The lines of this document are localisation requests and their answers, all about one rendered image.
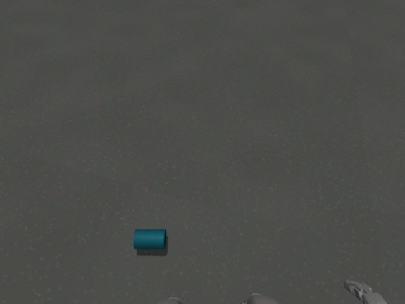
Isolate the right robot hand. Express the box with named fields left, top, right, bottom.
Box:
left=343, top=280, right=387, bottom=304

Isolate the can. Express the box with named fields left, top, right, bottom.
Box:
left=133, top=229, right=166, bottom=249

